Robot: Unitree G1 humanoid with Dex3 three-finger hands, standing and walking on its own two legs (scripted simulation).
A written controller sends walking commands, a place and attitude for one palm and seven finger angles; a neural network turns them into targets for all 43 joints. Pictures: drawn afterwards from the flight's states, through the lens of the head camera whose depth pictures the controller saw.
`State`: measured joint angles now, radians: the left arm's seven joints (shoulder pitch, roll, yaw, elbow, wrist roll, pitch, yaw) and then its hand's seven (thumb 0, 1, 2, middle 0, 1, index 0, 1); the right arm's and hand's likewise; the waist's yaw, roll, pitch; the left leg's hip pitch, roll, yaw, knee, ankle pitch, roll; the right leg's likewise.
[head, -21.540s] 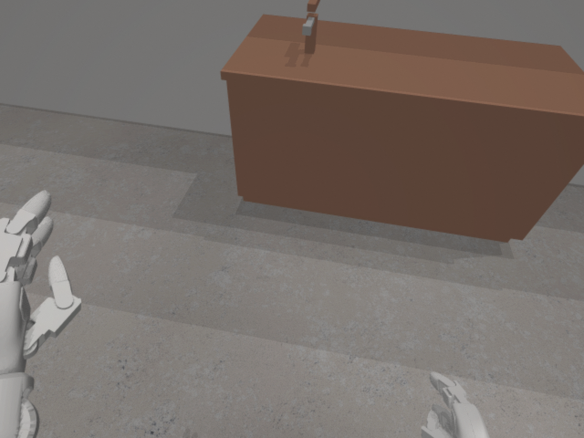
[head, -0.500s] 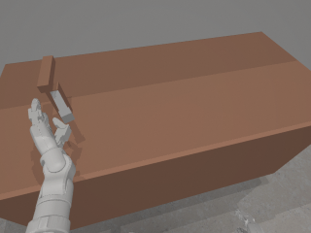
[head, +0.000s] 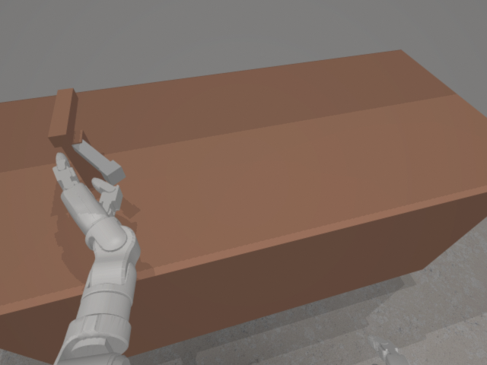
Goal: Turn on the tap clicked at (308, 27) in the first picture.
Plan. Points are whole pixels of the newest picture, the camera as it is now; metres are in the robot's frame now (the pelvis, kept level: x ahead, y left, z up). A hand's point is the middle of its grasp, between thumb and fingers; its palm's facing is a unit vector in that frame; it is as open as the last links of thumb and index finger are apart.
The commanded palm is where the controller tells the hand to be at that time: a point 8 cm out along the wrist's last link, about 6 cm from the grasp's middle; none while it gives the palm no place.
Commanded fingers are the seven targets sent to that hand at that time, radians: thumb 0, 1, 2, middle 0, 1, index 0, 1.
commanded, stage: push the lever round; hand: left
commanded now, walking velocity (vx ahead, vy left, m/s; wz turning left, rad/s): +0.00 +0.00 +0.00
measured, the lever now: (112, 173) +0.41 +0.25 +0.08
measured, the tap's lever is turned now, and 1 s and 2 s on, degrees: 35 57 86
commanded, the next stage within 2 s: lift the hand up off the lever in 1.44 s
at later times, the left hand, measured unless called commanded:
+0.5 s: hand (135, 177) +0.41 +0.21 +0.07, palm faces +0.77 -0.63 -0.08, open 7.7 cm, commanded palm +0.36 +0.22 +0.08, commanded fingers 0.00 0.90 0.90 -0.15 -0.15 -0.15 -0.15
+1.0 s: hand (144, 171) +0.43 +0.20 +0.07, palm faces +0.82 -0.56 -0.09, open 7.6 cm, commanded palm +0.38 +0.21 +0.08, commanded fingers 0.00 0.90 0.90 -0.15 -0.15 -0.15 -0.15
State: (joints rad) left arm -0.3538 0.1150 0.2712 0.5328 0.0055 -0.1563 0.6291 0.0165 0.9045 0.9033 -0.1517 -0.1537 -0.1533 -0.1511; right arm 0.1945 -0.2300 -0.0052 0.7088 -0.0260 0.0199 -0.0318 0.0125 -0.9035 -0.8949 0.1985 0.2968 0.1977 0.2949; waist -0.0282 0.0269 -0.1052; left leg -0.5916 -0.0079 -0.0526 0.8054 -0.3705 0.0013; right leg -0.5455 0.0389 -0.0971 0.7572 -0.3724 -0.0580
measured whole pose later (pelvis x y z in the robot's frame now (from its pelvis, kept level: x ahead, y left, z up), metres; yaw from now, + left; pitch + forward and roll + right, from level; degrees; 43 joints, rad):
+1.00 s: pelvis +0.00 -0.01 -0.01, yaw +1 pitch +13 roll -2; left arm -0.65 0.03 0.34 0.79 0.11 -0.12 0.91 0.03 0.94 0.92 -0.15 -0.15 -0.15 -0.15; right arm 0.19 -0.21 -0.03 0.78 -0.09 0.02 0.04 0.01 -0.90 -0.89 0.20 0.30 0.20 0.29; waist -0.06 0.03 -0.14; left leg -0.70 -0.01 -0.07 0.86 -0.38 -0.01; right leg -0.65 0.04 -0.12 0.81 -0.39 -0.07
